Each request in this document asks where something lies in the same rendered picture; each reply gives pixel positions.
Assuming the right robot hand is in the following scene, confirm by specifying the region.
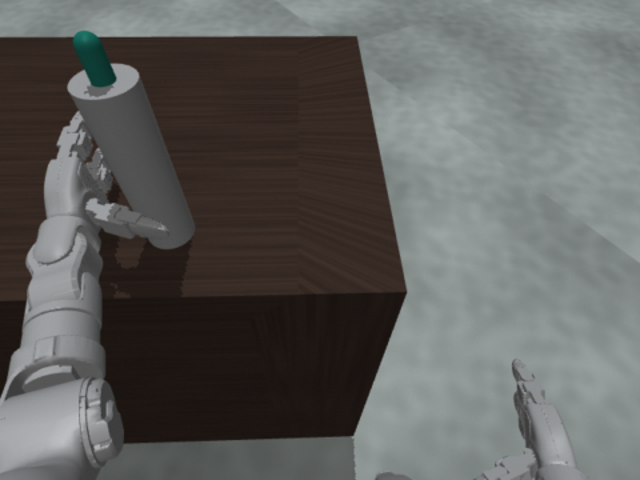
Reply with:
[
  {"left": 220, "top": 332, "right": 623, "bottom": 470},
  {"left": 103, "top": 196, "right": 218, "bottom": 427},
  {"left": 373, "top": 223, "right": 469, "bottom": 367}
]
[{"left": 474, "top": 359, "right": 578, "bottom": 480}]

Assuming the right robot arm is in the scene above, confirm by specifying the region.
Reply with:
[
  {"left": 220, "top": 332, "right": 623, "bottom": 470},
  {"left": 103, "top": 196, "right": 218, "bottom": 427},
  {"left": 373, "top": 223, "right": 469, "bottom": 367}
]
[{"left": 535, "top": 464, "right": 589, "bottom": 480}]

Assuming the left robot arm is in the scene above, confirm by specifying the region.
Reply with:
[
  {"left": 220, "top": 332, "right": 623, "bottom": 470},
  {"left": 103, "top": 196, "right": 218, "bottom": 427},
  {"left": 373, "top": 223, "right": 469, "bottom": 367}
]
[{"left": 0, "top": 216, "right": 124, "bottom": 480}]

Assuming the bottle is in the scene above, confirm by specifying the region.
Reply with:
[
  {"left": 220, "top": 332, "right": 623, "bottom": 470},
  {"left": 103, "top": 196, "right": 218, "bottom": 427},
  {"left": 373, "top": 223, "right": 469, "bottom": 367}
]
[{"left": 67, "top": 31, "right": 195, "bottom": 249}]

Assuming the left robot hand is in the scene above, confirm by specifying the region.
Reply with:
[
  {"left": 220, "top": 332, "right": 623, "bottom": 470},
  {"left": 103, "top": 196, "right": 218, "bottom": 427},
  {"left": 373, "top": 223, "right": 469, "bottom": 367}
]
[{"left": 44, "top": 111, "right": 169, "bottom": 239}]

